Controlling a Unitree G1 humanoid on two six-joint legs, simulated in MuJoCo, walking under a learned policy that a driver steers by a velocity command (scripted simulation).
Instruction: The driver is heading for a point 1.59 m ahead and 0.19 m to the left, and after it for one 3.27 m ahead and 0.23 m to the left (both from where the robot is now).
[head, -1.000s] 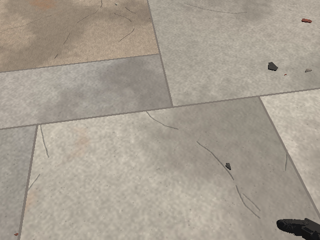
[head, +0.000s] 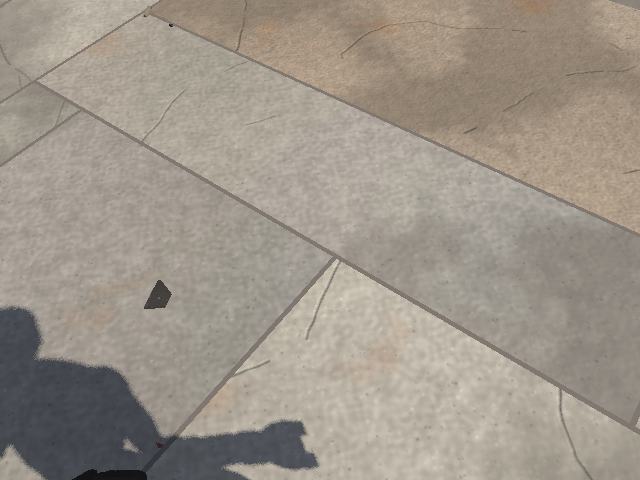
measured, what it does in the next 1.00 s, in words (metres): walks ahead, turning left: left foot, then right foot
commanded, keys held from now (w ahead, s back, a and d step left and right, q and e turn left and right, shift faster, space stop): q+shift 0.30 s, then shift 0.20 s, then w+shift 0.30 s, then w+e+shift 0.20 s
